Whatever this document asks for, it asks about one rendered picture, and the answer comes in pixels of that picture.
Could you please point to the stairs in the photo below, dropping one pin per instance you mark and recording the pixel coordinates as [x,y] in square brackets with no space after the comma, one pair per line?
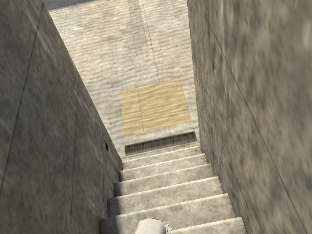
[178,187]

